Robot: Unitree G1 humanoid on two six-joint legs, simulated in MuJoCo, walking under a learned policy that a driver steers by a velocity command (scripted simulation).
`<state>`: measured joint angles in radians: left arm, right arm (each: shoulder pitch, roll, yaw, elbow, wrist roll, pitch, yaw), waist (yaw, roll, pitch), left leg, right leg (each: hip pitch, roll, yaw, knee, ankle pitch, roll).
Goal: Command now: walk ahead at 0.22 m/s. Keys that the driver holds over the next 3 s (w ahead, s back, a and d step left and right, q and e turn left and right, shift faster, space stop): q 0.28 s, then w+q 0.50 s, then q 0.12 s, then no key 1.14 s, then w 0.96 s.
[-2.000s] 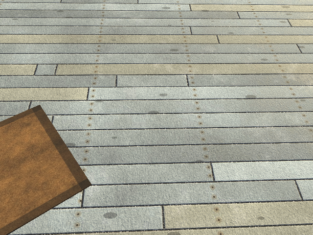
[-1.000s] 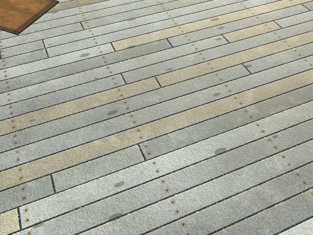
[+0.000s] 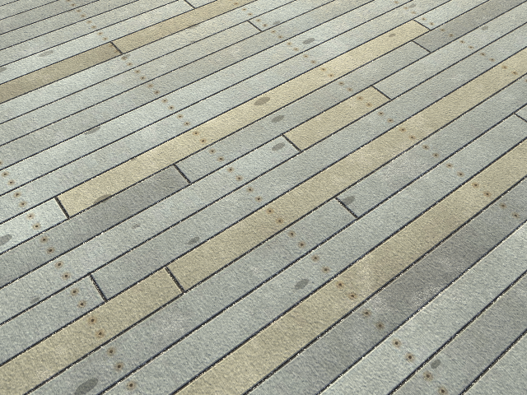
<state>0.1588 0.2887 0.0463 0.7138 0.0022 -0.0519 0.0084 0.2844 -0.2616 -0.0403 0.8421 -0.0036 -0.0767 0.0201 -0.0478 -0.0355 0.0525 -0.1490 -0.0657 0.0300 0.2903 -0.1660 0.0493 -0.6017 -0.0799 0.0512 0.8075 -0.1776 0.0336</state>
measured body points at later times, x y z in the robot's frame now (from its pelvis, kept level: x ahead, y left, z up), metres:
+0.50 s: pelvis +0.11 -0.02 -0.01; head +0.12 +0.00 +0.44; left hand +0.19 +0.29 -0.12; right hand +0.27 -0.28 -0.11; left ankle +0.08 +0.09 -0.73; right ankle +0.18 -0.14 -0.75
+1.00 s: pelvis +0.29 +0.04 -0.02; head +0.33 +0.06 +0.42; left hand +0.39 +0.36 -0.10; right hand +0.44 -0.23 -0.14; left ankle +0.08 +0.09 -0.72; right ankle +0.45 -0.01 -0.75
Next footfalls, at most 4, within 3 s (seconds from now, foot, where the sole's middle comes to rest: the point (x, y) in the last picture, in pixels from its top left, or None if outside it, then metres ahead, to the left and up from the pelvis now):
0.14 right None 0.22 -0.13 -0.78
0.54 left None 0.12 0.10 -0.78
0.96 right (260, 384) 0.48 0.01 -0.78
1.28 left None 0.34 0.21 -0.78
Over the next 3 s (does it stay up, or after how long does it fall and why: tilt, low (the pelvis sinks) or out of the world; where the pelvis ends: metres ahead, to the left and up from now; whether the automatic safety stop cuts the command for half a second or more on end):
stays up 0.66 0.34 0.00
